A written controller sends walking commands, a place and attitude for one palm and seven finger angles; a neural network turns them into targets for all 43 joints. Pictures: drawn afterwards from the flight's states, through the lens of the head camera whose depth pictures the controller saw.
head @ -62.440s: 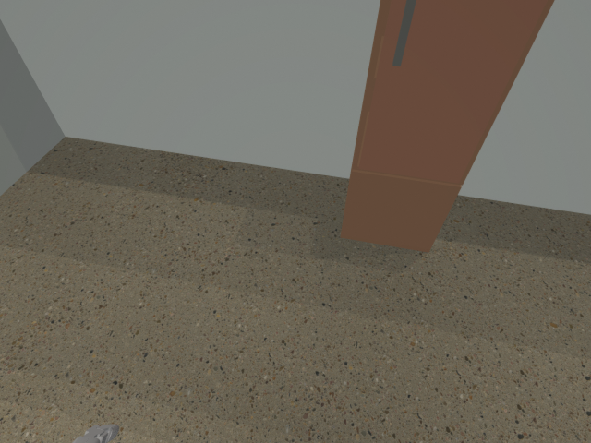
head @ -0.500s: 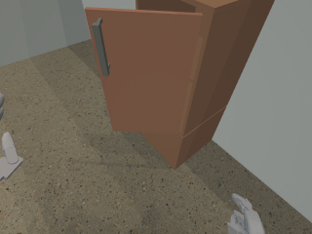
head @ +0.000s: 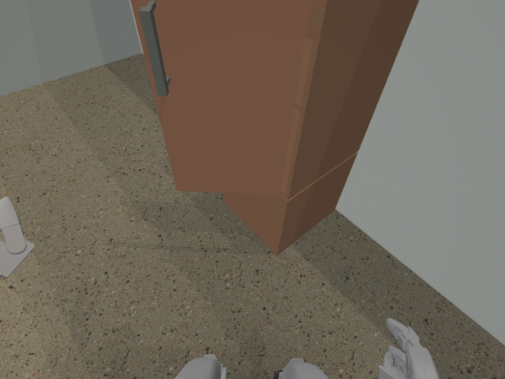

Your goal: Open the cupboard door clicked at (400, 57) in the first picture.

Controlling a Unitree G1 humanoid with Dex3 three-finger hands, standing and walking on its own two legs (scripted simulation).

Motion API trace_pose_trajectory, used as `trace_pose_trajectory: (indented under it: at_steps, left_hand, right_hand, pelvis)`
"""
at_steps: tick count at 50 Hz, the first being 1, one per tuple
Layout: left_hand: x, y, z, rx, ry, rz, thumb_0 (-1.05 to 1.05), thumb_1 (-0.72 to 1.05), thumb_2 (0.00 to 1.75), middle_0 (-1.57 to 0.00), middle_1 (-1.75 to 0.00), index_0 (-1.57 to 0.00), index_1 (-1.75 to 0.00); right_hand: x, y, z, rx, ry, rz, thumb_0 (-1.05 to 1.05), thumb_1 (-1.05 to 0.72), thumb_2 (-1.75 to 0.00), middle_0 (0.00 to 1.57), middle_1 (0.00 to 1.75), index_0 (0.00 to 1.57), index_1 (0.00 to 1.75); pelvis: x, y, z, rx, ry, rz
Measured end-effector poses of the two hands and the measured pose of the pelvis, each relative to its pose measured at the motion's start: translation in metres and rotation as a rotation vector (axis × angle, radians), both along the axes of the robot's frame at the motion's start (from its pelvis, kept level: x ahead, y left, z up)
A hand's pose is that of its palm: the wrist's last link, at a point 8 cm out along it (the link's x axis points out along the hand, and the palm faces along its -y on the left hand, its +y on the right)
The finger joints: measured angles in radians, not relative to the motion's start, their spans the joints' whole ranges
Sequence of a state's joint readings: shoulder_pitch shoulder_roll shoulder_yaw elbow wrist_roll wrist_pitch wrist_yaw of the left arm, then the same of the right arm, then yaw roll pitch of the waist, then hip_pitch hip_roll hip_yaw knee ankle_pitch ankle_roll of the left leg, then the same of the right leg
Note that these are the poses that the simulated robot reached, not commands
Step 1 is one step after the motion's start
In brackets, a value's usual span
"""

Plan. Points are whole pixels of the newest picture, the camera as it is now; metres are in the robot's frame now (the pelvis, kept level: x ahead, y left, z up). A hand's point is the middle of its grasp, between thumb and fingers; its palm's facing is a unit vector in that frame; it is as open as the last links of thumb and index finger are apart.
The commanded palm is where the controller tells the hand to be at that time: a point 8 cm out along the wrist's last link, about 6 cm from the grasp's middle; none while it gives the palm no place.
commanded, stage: step back with the hand held close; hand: left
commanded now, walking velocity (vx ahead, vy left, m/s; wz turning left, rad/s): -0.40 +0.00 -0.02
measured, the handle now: (157, 51) +0.68 +0.23 +0.17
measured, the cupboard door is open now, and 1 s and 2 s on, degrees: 48 48 48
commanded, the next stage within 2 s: stop stepping back and stand still in 0.32 s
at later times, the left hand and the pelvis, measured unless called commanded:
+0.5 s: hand out of the picture +0.11 +0.21 +0.20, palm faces +0.30 -0.83 -0.47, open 7.4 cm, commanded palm +0.04 +0.27 +0.21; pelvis -0.12 -0.02 +0.03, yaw -5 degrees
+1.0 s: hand out of the picture +0.00 +0.22 +0.20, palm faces +0.44 -0.81 -0.38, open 7.4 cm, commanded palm -0.05 +0.27 +0.21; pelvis -0.20 -0.02 +0.03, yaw -3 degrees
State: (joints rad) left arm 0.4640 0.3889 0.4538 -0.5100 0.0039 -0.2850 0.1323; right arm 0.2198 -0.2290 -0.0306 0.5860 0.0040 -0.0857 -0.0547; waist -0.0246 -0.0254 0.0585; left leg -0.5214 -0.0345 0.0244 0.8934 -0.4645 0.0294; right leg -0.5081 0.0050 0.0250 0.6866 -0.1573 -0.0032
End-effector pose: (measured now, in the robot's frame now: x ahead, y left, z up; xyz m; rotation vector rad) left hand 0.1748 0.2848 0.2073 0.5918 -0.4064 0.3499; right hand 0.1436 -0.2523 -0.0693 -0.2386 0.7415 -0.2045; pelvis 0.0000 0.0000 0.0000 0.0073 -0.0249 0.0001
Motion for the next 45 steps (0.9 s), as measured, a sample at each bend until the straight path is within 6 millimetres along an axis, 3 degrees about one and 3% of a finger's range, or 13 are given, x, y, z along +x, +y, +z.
trace_pose_trajectory:
  at_steps: [6, 12, 16, 20, 25, 33, 38, 45]
  left_hand:
    - [-0.028, 0.004, -0.001, -0.016, 0.008, -0.049, 0.01, 0.89, 0.90, -0.21, -0.30, -0.21, -0.30]
    - [-0.063, 0.018, 0.018, -0.010, 0.006, 0.006, 0.01, 0.89, 0.90, -0.21, -0.30, -0.21, -0.30]
    - [-0.080, 0.011, 0.020, -0.065, 0.012, 0.025, 0.01, 0.89, 0.90, -0.21, -0.30, -0.21, -0.30]
    - [-0.091, -0.012, 0.015, -0.054, 0.031, -0.018, 0.01, 0.89, 0.90, -0.20, -0.30, -0.20, -0.30]
    - [-0.105, -0.033, 0.012, -0.043, 0.114, -0.095, 0.01, 0.89, 0.90, -0.21, -0.30, -0.21, -0.30]
    - [-0.147, -0.016, 0.007, -0.047, 0.115, -0.070, 0.01, 0.89, 0.90, -0.21, -0.30, -0.21, -0.30]
    - [-0.177, -0.008, 0.011, -0.053, 0.104, 0.013, 0.01, 0.89, 0.90, -0.21, -0.30, -0.21, -0.30]
    - [-0.209, -0.025, 0.011, -0.084, 0.079, 0.032, 0.01, 0.89, 0.90, -0.21, -0.30, -0.21, -0.30]
  right_hand:
    - [-0.024, 0.010, 0.010, -0.041, 0.025, 0.017, 0.02, -0.91, -0.90, 0.20, 0.30, 0.21, 0.30]
    - [-0.053, 0.030, 0.020, 0.013, -0.002, 0.017, 0.02, -0.91, -0.90, 0.20, 0.30, 0.21, 0.30]
    - [-0.070, 0.036, 0.024, 0.056, -0.020, 0.045, 0.02, -0.91, -0.90, 0.20, 0.30, 0.21, 0.30]
    - [-0.083, 0.028, 0.018, 0.077, -0.048, 0.065, 0.02, -0.90, -0.90, 0.21, 0.30, 0.21, 0.30]
    - [-0.116, 0.005, 0.026, 0.061, -0.020, -0.008, 0.02, -0.90, -0.90, 0.21, 0.30, 0.21, 0.30]
    - [-0.175, -0.026, 0.040, -0.054, -0.046, -0.102, 0.02, -0.91, -0.90, 0.20, 0.30, 0.21, 0.30]
    - [-0.201, -0.025, 0.037, -0.035, -0.046, -0.089, 0.02, -0.91, -0.90, 0.20, 0.30, 0.20, 0.30]
    - [-0.219, -0.019, 0.018, 0.019, -0.003, -0.026, 0.02, -0.91, -0.90, 0.20, 0.30, 0.21, 0.30]
  pelvis:
    - [-0.026, 0.008, 0.003, -0.011, 0.021, 0.019]
    - [-0.048, 0.005, 0.021, -0.055, 0.027, 0.000]
    - [-0.066, 0.000, 0.029, -0.065, 0.039, -0.030]
    - [-0.092, -0.014, 0.021, -0.025, 0.054, -0.060]
    - [-0.122, -0.018, 0.031, 0.000, 0.054, -0.084]
    - [-0.152, -0.012, 0.027, -0.008, 0.019, -0.063]
    - [-0.168, -0.015, 0.031, -0.003, -0.001, -0.057]
    - [-0.194, -0.026, 0.028, 0.010, -0.021, -0.050]
